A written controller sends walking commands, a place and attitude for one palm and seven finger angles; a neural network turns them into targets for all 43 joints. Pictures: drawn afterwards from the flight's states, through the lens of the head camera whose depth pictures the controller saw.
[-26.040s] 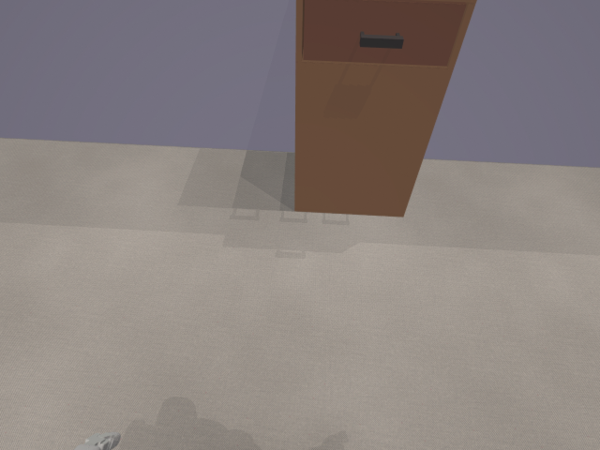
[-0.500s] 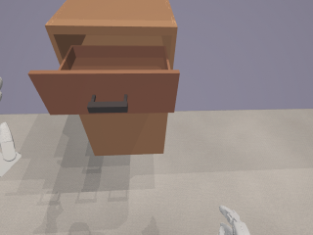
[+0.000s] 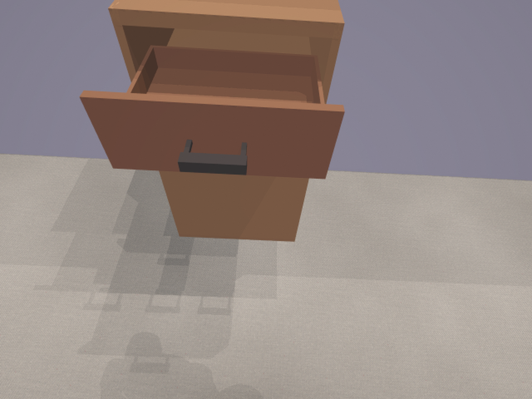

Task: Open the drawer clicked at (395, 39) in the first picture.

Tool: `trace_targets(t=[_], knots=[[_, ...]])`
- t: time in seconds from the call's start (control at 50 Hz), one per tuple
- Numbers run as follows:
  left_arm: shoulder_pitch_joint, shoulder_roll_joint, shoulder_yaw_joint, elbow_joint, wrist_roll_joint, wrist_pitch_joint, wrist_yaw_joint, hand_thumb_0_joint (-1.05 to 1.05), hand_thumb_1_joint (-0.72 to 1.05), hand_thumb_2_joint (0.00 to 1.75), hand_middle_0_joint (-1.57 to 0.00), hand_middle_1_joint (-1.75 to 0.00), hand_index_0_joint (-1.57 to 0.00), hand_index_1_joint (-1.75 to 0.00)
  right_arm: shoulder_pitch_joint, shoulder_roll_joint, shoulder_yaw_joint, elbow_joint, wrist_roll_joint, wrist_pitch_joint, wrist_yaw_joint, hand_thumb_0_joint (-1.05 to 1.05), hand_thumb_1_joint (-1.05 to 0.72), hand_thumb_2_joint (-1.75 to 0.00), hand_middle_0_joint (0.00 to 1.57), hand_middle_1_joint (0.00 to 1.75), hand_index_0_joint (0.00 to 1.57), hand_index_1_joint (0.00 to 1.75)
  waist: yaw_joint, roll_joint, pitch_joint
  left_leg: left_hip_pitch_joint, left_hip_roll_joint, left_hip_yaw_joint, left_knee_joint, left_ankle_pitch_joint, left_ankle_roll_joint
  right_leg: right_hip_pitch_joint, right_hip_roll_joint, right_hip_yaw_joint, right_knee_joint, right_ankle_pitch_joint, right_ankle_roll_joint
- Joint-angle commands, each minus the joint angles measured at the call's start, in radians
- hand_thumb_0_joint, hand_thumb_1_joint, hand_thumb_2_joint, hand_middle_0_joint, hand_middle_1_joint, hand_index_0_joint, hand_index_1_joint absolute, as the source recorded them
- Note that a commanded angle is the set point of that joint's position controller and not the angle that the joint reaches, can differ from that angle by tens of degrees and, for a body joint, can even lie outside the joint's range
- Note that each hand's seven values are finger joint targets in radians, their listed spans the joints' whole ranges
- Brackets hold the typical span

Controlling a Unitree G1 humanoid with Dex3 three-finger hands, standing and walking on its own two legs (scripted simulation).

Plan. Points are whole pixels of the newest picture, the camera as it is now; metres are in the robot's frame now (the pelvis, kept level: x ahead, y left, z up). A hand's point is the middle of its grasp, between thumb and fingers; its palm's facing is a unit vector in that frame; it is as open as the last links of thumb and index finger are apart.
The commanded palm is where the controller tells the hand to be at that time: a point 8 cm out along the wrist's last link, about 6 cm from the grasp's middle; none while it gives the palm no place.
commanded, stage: let the arm hang, fingers relaxed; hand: left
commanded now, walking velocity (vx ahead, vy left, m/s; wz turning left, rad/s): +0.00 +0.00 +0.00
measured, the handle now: (215, 154) +0.52 +0.14 +0.04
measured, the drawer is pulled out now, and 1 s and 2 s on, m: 0.27 0.27 0.27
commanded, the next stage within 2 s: look to check the result in 0.68 s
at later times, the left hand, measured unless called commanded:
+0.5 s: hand out of the picture -0.01 +0.16 -0.17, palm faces +0.00 -0.99 -0.17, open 7.3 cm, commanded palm none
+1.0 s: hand out of the picture -0.01 +0.15 -0.17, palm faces +0.01 -0.99 -0.17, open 7.4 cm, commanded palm none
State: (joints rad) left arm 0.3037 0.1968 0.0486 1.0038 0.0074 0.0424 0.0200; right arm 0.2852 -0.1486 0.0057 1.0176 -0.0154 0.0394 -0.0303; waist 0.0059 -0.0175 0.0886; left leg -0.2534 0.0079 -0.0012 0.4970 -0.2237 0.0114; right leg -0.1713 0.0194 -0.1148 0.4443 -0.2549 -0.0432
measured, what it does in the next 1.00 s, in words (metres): stands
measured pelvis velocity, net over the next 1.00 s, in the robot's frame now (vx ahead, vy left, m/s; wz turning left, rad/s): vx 0.00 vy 0.00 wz -0.04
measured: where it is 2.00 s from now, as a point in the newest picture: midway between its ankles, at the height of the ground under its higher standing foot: outside the picture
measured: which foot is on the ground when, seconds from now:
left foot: down 0.00-1.00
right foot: down 0.00-1.00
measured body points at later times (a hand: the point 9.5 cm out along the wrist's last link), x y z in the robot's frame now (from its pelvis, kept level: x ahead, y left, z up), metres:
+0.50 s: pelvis +0.00 +0.01 +0.00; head +0.00 +0.00 +0.45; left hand -0.01 +0.22 -0.16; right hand -0.03 -0.18 -0.16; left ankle +0.03 +0.11 -0.74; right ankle -0.01 -0.09 -0.74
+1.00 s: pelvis +0.00 +0.00 +0.00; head +0.02 -0.01 +0.45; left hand -0.01 +0.20 -0.16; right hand -0.04 -0.20 -0.16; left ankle +0.03 +0.11 -0.74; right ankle -0.01 -0.09 -0.74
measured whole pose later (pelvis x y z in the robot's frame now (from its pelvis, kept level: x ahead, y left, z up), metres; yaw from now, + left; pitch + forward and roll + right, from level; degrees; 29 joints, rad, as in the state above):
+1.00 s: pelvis +0.00 +0.00 +0.00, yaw -2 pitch -2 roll +0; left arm 0.29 0.10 0.02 1.16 0.00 0.00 0.04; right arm 0.30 -0.10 -0.01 1.14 -0.01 0.01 -0.04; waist -0.01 0.01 0.08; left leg -0.19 0.01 0.04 0.42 -0.19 0.01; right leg -0.14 0.02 -0.07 0.40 -0.23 -0.05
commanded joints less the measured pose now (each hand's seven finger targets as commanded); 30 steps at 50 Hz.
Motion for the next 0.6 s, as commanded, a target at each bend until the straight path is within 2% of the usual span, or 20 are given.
trace_targets(t=[0.0,0.06,0.12,0.16,0.2,0.28,0.3,0.38,0.44,0.5,0.58], knots=[[0.038,0.068,-0.013,0.018,0.001,-0.036,0.002,0.0,0.9,0.9,-0.2,-0.3,-0.2,-0.3,0.043,-0.11,-0.032,-0.014,0.004,-0.03,-0.013,0.0,-0.9,-0.9,0.2,0.3,0.2,0.3,-0.013,0.068,-0.065,0.049,0.09,-0.102,-0.143,0.015,0.044,0.01,-0.105,0.136,-0.128,0.037,-0.016],[0.055,0.064,-0.022,0.068,0.0,-0.039,0.006,0.0,0.9,0.9,-0.2,-0.3,-0.2,-0.3,0.072,-0.095,-0.026,0.027,0.007,-0.031,-0.014,0.0,-0.9,-0.9,0.2,0.3,0.2,0.3,-0.015,0.045,-0.046,0.075,0.094,-0.092,-0.145,0.073,0.043,-0.002,-0.105,0.131,-0.129,0.06,-0.014],[0.069,0.057,-0.026,0.102,-0.002,-0.038,0.01,0.0,0.9,0.9,-0.2,-0.3,-0.2,-0.3,0.087,-0.087,-0.023,0.053,0.009,-0.031,-0.016,0.0,-0.9,-0.9,0.2,0.3,0.2,0.3,-0.015,0.015,-0.03,0.08,0.096,-0.09,-0.155,0.065,0.042,-0.012,-0.106,0.131,-0.132,0.042,-0.012],[0.085,0.051,-0.028,0.119,-0.001,-0.039,0.013,0.0,0.9,0.9,-0.2,-0.3,-0.2,-0.3,0.087,-0.077,-0.021,0.069,0.009,-0.032,-0.016,0.0,-0.9,-0.9,0.2,0.3,0.2,0.3,-0.012,0.027,-0.021,0.084,0.094,-0.081,-0.159,0.07,0.042,-0.018,-0.108,0.131,-0.134,0.04,-0.011],[0.083,0.042,-0.029,0.13,-0.001,-0.039,0.016,0.0,0.9,0.9,-0.2,-0.3,-0.2,-0.3,0.095,-0.071,-0.02,0.082,0.009,-0.032,-0.017,0.0,-0.9,-0.9,0.2,0.3,0.2,0.3,-0.014,0.007,-0.007,0.078,0.092,-0.082,-0.164,0.066,0.04,-0.021,-0.107,0.132,-0.132,0.032,-0.01],[0.085,0.031,-0.03,0.14,-0.001,-0.039,0.019,0.0,0.9,0.9,-0.2,-0.3,-0.2,-0.3,0.101,-0.055,-0.018,0.098,0.006,-0.032,-0.016,0.0,-0.9,-0.9,0.2,0.3,0.2,0.3,-0.014,0.038,0.015,0.071,0.089,-0.081,-0.175,0.043,0.038,-0.036,-0.103,0.138,-0.131,0.016,-0.01],[0.083,0.031,-0.028,0.143,-0.001,-0.038,0.02,0.0,0.9,0.9,-0.2,-0.3,-0.2,-0.3,0.101,-0.049,-0.019,0.102,0.006,-0.032,-0.016,0.0,-0.9,-0.9,0.2,0.3,0.2,0.3,-0.012,0.021,0.028,0.061,0.088,-0.08,-0.18,0.031,0.037,-0.039,-0.104,0.133,-0.129,0.012,-0.009],[0.08,0.018,-0.025,0.14,0.001,-0.038,0.021,0.0,0.9,0.9,-0.2,-0.3,-0.2,-0.3,0.102,-0.038,-0.023,0.104,0.004,-0.032,-0.015,0.0,-0.9,-0.9,0.2,0.3,0.2,0.3,-0.011,0.032,0.049,0.037,0.083,-0.079,-0.189,-0.018,0.036,-0.053,-0.101,0.14,-0.131,-0.017,-0.01],[0.081,0.015,-0.022,0.134,0.001,-0.041,0.022,0.0,0.9,0.9,-0.2,-0.3,-0.2,-0.3,0.104,-0.031,-0.025,0.105,0.004,-0.034,-0.016,0.0,-0.9,-0.9,0.2,0.3,0.2,0.3,-0.008,0.032,0.026,0.051,0.083,-0.077,-0.182,-0.006,0.036,-0.049,-0.098,0.144,-0.129,-0.009,-0.011],[0.073,0.008,-0.022,0.135,-0.001,-0.043,0.021,0.0,0.9,0.9,-0.2,-0.3,-0.2,-0.3,0.105,-0.023,-0.025,0.107,0.003,-0.035,-0.016,0.0,-0.9,-0.9,0.2,0.3,0.2,0.3,-0.009,0.049,0.041,0.038,0.079,-0.067,-0.177,0.007,0.033,-0.046,-0.104,0.149,-0.132,0.004,-0.012],[0.069,0.008,-0.021,0.128,-0.002,-0.044,0.021,0.0,0.9,0.9,-0.2,-0.3,-0.2,-0.3,0.115,-0.021,-0.026,0.104,0.003,-0.036,-0.016,0.0,-0.9,-0.9,0.2,0.3,0.2,0.3,-0.011,0.031,0.03,0.046,0.081,-0.067,-0.171,0.022,0.033,-0.044,-0.104,0.15,-0.133,0.011,-0.013]])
